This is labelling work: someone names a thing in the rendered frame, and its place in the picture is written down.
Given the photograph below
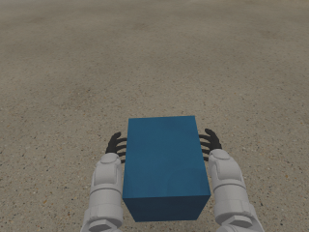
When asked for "carton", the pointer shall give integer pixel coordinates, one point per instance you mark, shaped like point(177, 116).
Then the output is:
point(165, 177)

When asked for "left robot hand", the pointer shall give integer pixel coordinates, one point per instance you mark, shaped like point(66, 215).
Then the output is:
point(113, 148)

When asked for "robot left forearm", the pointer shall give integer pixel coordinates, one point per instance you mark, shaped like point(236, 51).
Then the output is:
point(104, 211)

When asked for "right robot hand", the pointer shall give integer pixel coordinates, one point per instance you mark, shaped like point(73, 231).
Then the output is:
point(214, 142)

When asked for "robot right forearm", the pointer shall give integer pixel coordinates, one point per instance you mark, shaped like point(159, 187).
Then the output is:
point(230, 195)

